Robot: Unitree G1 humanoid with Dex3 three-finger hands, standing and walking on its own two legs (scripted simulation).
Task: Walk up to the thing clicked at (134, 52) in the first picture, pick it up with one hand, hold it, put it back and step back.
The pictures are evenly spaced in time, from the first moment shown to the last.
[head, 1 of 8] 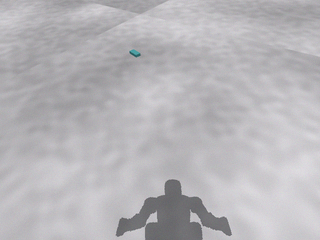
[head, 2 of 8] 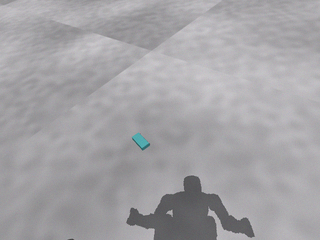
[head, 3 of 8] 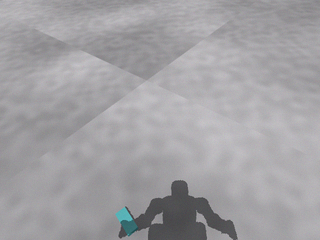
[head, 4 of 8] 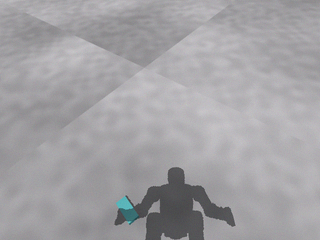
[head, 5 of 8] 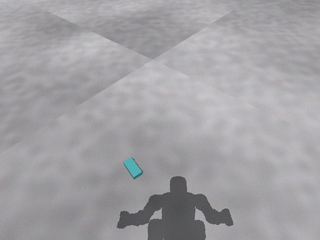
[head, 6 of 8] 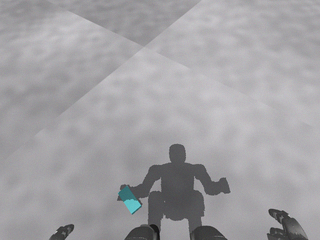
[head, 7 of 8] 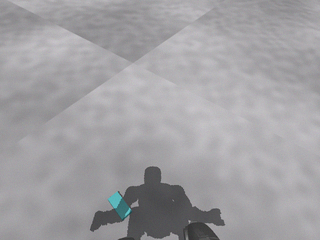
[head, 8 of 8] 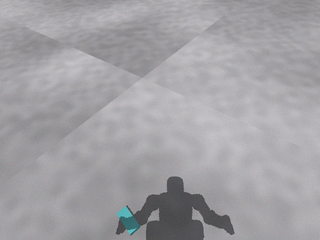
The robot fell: no
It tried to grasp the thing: no
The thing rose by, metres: 0.00
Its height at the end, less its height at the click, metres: +0.00
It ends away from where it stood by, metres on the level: 0.00
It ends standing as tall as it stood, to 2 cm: yes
